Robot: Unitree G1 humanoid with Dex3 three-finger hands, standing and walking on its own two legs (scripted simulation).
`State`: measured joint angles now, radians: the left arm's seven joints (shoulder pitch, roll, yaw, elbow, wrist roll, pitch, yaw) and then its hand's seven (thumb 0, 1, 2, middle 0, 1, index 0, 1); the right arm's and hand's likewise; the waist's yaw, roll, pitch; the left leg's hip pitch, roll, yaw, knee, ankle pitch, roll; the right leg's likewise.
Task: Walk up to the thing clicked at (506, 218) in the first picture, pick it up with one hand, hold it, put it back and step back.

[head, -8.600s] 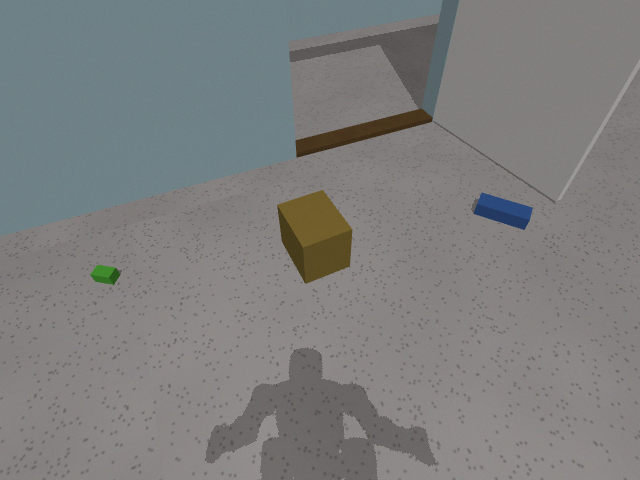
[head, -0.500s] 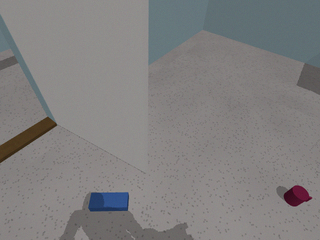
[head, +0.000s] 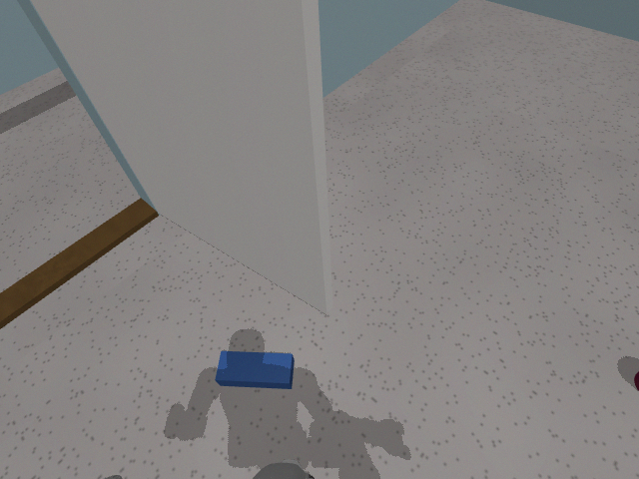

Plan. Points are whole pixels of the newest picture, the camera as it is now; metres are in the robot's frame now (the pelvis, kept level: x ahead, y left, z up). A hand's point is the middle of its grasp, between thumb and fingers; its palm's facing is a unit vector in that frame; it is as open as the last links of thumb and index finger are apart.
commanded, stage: walk up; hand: left
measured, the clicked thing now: (256, 369) +0.48 +0.26 -0.72
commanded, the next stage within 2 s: none
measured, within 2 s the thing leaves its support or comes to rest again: neither
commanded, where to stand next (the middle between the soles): +0.10 +0.02 m, yaw -3 degrees
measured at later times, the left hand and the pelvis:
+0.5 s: hand out of the picture +0.01 +0.30 -0.13, palm faces -0.06 -0.88 -0.47, open 7.4 cm; pelvis -0.06 +0.02 +0.00, yaw -4 degrees
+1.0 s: hand out of the picture +0.01 +0.30 -0.14, palm faces -0.06 -0.95 -0.32, open 7.4 cm; pelvis -0.04 +0.02 +0.02, yaw -2 degrees
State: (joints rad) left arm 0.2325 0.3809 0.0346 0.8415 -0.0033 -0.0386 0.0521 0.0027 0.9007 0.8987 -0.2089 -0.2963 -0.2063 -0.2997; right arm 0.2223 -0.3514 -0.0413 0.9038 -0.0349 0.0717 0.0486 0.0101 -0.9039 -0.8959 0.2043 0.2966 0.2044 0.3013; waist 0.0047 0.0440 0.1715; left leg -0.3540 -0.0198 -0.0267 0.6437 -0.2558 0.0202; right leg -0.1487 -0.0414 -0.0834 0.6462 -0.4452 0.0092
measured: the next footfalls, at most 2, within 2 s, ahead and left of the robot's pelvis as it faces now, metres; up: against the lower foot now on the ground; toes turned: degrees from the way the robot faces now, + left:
right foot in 0.38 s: +0.00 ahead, -0.06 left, +0.00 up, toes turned -5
left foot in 0.74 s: -0.03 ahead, +0.15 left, +0.00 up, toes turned +0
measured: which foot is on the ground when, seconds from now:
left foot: down 0.00-0.42, up 0.44-0.72, down 0.74-1.00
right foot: down 0.00-0.02, up 0.04-0.36, down 0.38-0.76, up 0.78-1.00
